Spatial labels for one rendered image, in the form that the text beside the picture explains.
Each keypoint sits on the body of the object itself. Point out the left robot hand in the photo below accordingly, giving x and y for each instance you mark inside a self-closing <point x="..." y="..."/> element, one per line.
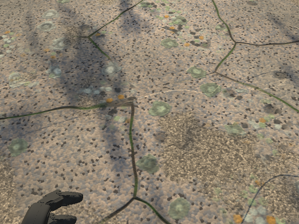
<point x="40" y="212"/>

